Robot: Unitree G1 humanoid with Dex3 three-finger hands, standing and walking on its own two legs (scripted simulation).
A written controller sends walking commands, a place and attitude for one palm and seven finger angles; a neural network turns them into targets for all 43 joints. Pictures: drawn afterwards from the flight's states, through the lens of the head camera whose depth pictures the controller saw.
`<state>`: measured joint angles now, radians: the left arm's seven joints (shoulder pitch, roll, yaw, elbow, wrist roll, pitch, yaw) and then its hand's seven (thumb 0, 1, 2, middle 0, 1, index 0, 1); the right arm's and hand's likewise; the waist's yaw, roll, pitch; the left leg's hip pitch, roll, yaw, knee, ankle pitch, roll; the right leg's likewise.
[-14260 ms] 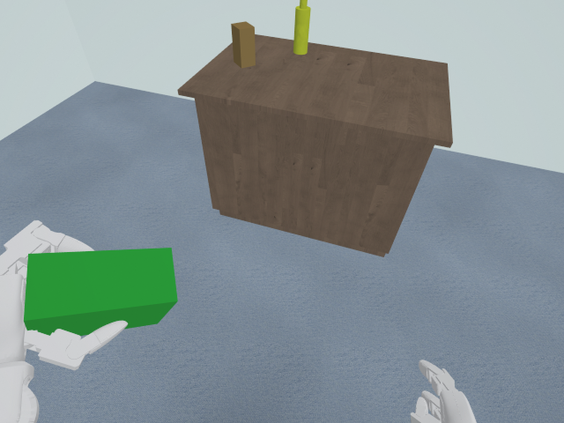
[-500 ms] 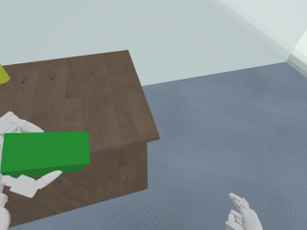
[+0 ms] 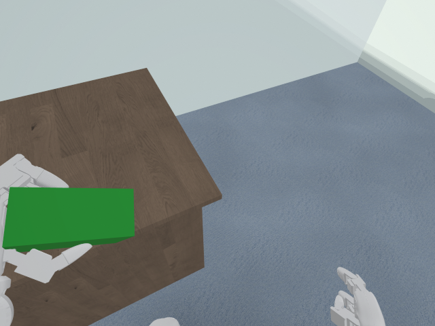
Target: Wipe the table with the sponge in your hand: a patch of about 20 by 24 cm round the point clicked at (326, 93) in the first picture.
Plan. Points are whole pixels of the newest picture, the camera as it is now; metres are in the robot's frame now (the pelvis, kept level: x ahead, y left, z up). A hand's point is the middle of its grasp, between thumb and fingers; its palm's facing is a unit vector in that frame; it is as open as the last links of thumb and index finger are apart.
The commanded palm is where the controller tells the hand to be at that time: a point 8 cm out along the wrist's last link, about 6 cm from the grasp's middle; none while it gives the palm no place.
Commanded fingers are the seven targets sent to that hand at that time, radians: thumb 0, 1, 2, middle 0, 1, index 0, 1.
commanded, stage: shuffle to correct the standing spot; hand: left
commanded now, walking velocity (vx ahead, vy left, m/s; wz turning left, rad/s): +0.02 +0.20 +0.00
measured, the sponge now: (91, 219) +0.23 +0.19 +0.14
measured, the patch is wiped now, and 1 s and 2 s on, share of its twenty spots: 0.00 0.00 0.00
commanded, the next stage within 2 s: none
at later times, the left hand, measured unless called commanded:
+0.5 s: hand out of the picture +0.20 +0.37 +0.18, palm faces +0.40 -0.82 -0.41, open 10.4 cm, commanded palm +0.13 +0.41 +0.20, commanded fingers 0.00 0.10 1.30 -1.20 -1.60 -1.20 -1.60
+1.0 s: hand out of the picture +0.18 +0.47 +0.20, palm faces +0.36 -0.83 -0.41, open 10.4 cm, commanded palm +0.10 +0.52 +0.20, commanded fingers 0.00 0.10 1.30 -1.20 -1.60 -1.20 -1.60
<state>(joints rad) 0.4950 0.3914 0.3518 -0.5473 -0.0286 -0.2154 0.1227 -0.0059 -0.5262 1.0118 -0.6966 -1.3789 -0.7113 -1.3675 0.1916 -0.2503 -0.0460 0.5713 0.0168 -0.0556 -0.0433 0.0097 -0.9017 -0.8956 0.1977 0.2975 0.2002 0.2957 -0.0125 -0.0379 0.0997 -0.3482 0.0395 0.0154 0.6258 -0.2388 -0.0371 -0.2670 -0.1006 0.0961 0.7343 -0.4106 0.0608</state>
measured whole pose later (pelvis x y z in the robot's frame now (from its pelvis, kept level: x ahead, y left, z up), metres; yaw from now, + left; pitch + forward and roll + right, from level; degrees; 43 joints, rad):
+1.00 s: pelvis -0.05 +0.24 +0.01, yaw +2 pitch -2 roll +1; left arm 0.41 0.44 0.38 -0.61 -0.02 -0.18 0.13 -0.01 -0.52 1.01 -0.70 -1.38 -0.71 -1.37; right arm 0.19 -0.15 -0.02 0.62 0.00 -0.13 -0.03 0.01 -0.90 -0.90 0.20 0.30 0.20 0.30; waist -0.02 -0.09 0.11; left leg -0.32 0.01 -0.01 0.59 -0.24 -0.02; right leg -0.41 -0.03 -0.06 0.93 -0.47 0.00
